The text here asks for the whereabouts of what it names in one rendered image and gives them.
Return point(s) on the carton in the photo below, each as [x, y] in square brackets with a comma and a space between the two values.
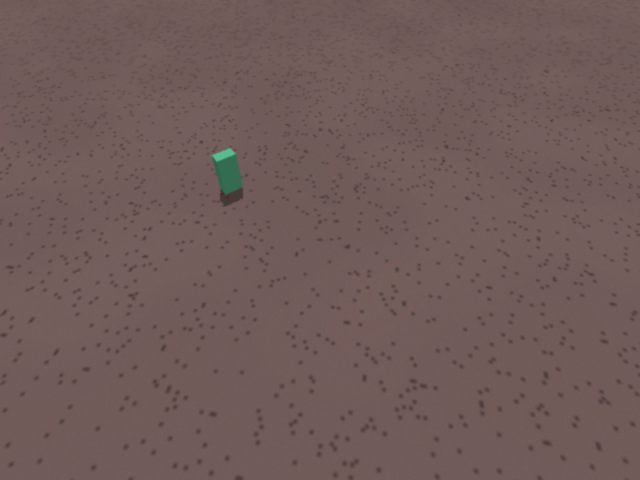
[227, 170]

